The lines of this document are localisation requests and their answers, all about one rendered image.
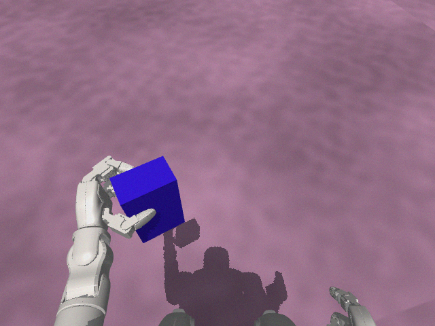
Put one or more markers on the left robot hand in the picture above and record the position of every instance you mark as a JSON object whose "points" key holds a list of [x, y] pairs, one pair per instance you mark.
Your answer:
{"points": [[93, 206]]}

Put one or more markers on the left robot arm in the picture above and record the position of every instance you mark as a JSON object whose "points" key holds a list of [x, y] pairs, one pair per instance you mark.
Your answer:
{"points": [[85, 298]]}

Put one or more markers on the carton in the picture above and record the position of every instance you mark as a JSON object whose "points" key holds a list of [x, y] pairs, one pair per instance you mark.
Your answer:
{"points": [[150, 186]]}

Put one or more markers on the right robot hand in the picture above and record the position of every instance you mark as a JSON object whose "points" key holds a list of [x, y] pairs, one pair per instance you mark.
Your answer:
{"points": [[358, 315]]}

